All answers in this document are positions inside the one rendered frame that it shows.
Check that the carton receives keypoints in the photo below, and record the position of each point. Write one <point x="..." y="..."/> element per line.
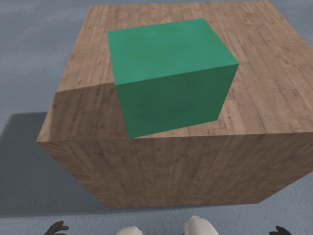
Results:
<point x="170" y="75"/>

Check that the robot right thigh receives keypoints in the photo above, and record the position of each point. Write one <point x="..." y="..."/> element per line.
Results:
<point x="199" y="226"/>

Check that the pedestal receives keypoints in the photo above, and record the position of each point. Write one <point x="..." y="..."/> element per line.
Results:
<point x="261" y="143"/>

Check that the right robot hand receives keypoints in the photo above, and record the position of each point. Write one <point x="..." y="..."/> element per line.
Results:
<point x="281" y="231"/>

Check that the left robot hand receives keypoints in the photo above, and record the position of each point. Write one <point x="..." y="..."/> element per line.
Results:
<point x="58" y="226"/>

